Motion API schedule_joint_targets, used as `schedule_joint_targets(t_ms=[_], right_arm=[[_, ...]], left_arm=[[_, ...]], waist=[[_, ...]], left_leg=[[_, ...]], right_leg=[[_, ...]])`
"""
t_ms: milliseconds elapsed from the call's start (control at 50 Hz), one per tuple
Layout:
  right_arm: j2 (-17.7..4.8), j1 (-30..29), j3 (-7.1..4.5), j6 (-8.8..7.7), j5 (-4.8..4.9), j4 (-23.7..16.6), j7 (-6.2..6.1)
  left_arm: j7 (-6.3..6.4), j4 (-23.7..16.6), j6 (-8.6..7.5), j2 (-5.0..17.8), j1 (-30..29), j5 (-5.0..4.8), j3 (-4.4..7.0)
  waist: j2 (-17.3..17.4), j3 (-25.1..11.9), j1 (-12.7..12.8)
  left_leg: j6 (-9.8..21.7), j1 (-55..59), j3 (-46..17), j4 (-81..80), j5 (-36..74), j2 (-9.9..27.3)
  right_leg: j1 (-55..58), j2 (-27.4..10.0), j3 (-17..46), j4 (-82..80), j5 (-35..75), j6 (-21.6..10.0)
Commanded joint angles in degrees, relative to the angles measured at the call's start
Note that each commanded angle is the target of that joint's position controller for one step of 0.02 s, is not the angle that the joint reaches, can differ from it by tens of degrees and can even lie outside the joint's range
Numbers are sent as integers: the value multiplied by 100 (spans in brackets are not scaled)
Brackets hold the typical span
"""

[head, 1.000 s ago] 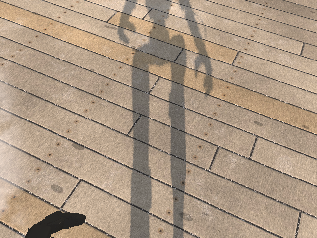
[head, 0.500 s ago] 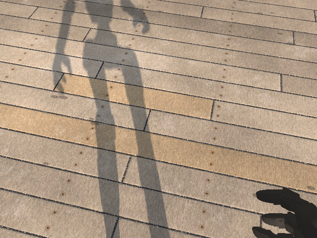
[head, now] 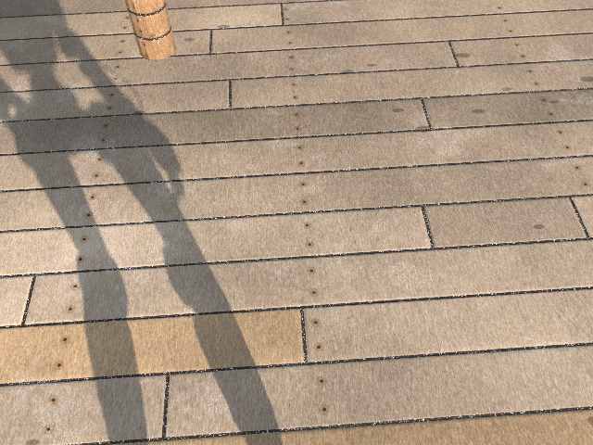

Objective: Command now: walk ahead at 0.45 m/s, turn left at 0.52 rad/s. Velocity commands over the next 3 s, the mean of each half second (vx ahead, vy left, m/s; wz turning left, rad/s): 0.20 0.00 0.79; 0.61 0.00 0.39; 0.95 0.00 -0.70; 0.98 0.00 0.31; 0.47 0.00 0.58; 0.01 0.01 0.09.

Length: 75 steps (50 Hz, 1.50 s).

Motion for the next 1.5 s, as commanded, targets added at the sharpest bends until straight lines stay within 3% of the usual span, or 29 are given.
schedule_joint_targets(t_ms=[20, 140, 260, 280, 300, 320, 340, 380, 500, 560, 680, 760, 800, 820, 840, 860, 900, 940, 1060, 1120, 1140, 1160, 1180, 1200, 1220, 1260, 1400, 1440, 1500], right_arm=[[-479, 541, -221, 229, -114, -214, 73], [-87, -472, -133, 300, -141, -775, 314], [-729, 698, -418, 351, -321, -687, 266], [-1024, 849, -529, 300, -294, -624, 161], [-1603, 268, -626, 372, -115, -781, 107], [-2065, 215, -746, 372, 44, -1164, 155], [-1758, -312, -729, 451, 44, -1387, 131], [-1058, -687, -513, 538, -22, -1309, 82], [-1283, -664, -641, 522, -44, -1348, 79], [-1400, -768, -689, 587, -66, -1461, 121], [-1178, -690, -599, 439, -109, -1420, 153], [-1062, -1253, -477, 423, -138, -1614, 227], [-932, -1813, -402, 428, -190, -1838, 215], [-520, -1722, -289, 381, -115, -1846, 169], [-279, -1789, -137, 247, -87, -2129, 179], [-535, -1808, -144, 137, -179, -2240, 206], [-1059, -1710, -235, 77, -306, -2093, 290], [-980, -1724, -189, 110, -401, -2031, 366], [-476, -2631, 47, 60, -141, -2325, 317], [-582, -2079, -20, -58, -97, -2169, 106], [-854, -1348, -123, -125, -162, -1971, -6], [-1362, -226, -289, -165, -303, -1811, -114], [-2021, 294, -489, -85, -438, -1615, -178], [-1617, 83, -442, -76, -435, -1591, -163], [-1152, -207, -298, -111, -403, -1650, -119], [-764, -346, -173, -142, -333, -1521, -68], [-769, -319, -186, -396, -218, -961, 14], [-757, -172, -178, -425, -211, -773, 7], [-1228, 188, -245, -401, -200, -525, -10]], left_arm=[[97, -83, -140, 549, 709, -128, 212], [224, -56, -203, 489, 97, -254, 254], [232, -148, 29, 939, 193, -396, 475], [180, -140, 112, 839, 298, -342, 456], [125, -290, 211, 421, 867, -150, 391], [164, -502, 308, 473, 1553, -42, 309], [227, -373, 376, 705, 1480, 25, 309], [295, -523, 436, 853, 505, 60, 365], [297, -556, 706, 600, 274, -31, 307], [201, -607, 669, 751, 124, 47, 358], [153, -491, 378, 674, -40, 8, 341], [119, -328, 322, 694, 639, -129, 323], [210, -22, 254, 858, 1745, -140, 369], [276, 15, 167, 1129, 1815, -97, 411], [257, -204, 116, 1563, 1303, 50, 478], [209, -193, 110, 1606, 1025, 63, 563], [29, -264, 52, 1325, 703, -166, 516], [-38, -205, -2, 1187, 1018, -210, 474], [-24, 9, 138, 1329, 1639, -163, 670], [-59, 83, 173, 1199, 1583, -189, 704], [-64, 42, 108, 1091, 1423, -228, 695], [-72, -156, 6, 811, 1064, -312, 619], [-48, -586, -74, 259, 945, -511, 432], [5, -557, 30, 597, 630, -326, 443], [-41, -544, 88, 697, 365, -190, 486], [-217, -507, 201, 667, 402, -74, 500], [-495, -1120, 420, 506, -563, -49, 319], [-566, -1216, 396, 526, -992, -12, 246], [-495, -1120, 348, 463, -856, -32, 180]], waist=[[-433, -703, 180], [-741, -448, -2], [-279, -1082, -525], [315, -937, -595], [1375, -569, 176], [1376, -2128, 259], [532, -1976, 326], [-180, -709, 436], [6, -1011, 330], [588, -997, 250], [658, -866, 94], [801, -727, 501], [455, -416, 1135], [-971, -347, 1094], [-1235, -91, 784], [-583, 109, 506], [-144, -239, 254], [-528, -412, 461], [-927, -195, 952], [-815, -381, 640], [-617, -749, 254], [138, -1377, -444], [1708, -1972, -542], [963, -1551, -417], [492, -1049, -289], [524, -639, -20], [762, 319, 447], [374, 585, 365], [431, 294, 506]], left_leg=[[-78, -1033, -47, -152, 112, 220], [52, -388, 679, -2976, 2498, 25], [720, 1330, 920, -3988, 2057, -635], [932, 1801, 344, -4460, 3199, -387], [1450, 2051, -1720, -3910, 7822, 808], [2445, 2762, -3734, -5027, 6847, 1748], [2419, 2388, -3901, -5493, 3885, 1755], [1720, 1065, -3108, -5871, 1689, 981], [685, 833, -2509, -5712, 1898, 235], [722, 767, -3109, -6375, -1603, 6], [808, 966, -2945, -6090, -1115, 78], [719, -341, -2686, -6099, -1100, -2], [290, -1648, -2273, -5547, -1280, -398], [168, -2184, -1501, -3456, -1174, -928], [98, -3036, -911, -2171, -317, -1263], [108, -3204, -1154, -1798, 503, -704], [-170, -2702, -628, -1707, 1167, -258], [-377, -1859, -138, -1925, 1343, -226], [-514, -409, 311, -4162, 674, -551], [-333, 1239, 252, -5191, 1017, -559], [-193, 2548, -34, -5160, 948, -239], [51, 3970, -1098, -5357, -185, 902], [582, 4983, -3205, -5787, -1742, 2342], [756, 4220, -3483, -5833, -2206, 2459], [676, 3643, -2846, -5821, -1744, 2130], [478, 2902, -1695, -6107, -737, 1669], [245, 1826, 571, -6846, 1688, 1306], [209, 1442, 1132, -7187, 2307, 1101], [304, 1836, 1462, -6687, 6303, 1252]], right_leg=[[1501, -1844, 1064, -1453, 5011, -686], [870, -1120, -731, -1682, 3958, -369], [1188, -1488, -784, 1498, 4058, 80], [533, -940, -778, 3033, 1378, 312], [-978, 161, -573, 5052, -2751, 638], [-1367, 319, 846, 5473, -2614, 779], [-1414, 35, 1130, 5318, -2270, 704], [-1428, -245, 1185, 4099, -1505, 619], [-848, -136, 1220, 2674, -733, 666], [-903, -16, 1207, 2097, -629, 732], [-699, -14, 989, 1009, -285, 666], [888, 145, 574, 24, -643, 378], [2399, 99, 324, -1254, -475, 29], [2502, -851, 1669, -1897, -1762, -101], [2061, -2192, 4149, -2643, -3366, -557], [1451, -2575, 5187, -2922, -3753, -1025], [1387, -1795, 4068, -2633, -2791, -842], [967, -1077, 3086, -2641, -1917, -696], [784, -641, 2727, -2446, -1111, -796], [363, -533, 2737, -1786, -592, -731], [-297, -286, 2517, -1047, -295, -587], [-1263, 110, 1976, 610, -582, -415], [-2863, 461, 1158, 2125, -1554, -256], [-3280, -100, 1076, 3080, -1234, -297], [-3305, -244, 1073, 3405, -832, -287], [-3079, -501, 1010, 3471, -504, -163], [-3075, -739, 794, 3008, 733, -48], [-2274, -562, 329, 1949, 1046, -218], [-749, 135, -295, 1106, 792, -671]])
Next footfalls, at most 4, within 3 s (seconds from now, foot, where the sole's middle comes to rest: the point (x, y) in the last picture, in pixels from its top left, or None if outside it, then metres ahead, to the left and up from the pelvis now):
0.28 left None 0.34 0.11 -0.76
0.82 right None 0.39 -0.04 -0.76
1.16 left None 0.37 0.25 -0.76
1.56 right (238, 277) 0.85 0.13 -0.76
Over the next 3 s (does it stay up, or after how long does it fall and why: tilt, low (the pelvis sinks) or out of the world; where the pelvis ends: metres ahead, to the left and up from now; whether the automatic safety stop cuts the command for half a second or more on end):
stays up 1.38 0.41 0.02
